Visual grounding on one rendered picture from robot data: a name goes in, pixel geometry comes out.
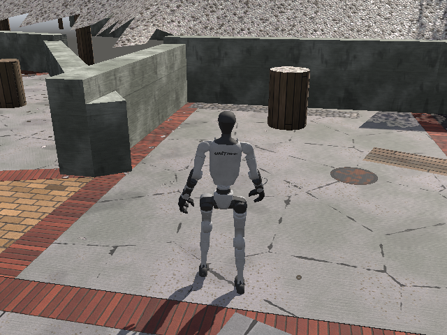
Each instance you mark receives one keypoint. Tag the right robot hand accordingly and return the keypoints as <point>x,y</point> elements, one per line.
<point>261,195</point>

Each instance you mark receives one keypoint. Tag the left robot foot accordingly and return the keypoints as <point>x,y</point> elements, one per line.
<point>203,270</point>

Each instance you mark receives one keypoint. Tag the right robot foot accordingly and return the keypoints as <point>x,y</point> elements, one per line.
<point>239,287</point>

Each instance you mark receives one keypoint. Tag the right robot forearm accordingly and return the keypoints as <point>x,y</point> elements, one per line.
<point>258,183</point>

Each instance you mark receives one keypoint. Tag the right robot upper arm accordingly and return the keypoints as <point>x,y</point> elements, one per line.
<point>251,160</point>

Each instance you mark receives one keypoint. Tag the left robot upper arm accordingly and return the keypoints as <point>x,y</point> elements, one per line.
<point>200,158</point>

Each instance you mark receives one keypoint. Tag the left robot forearm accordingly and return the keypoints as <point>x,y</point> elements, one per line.
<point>189,186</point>

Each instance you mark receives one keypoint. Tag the left robot hand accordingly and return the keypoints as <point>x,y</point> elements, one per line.
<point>182,203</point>

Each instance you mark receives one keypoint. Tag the robot foot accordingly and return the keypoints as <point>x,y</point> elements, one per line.
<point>203,270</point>
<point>239,287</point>

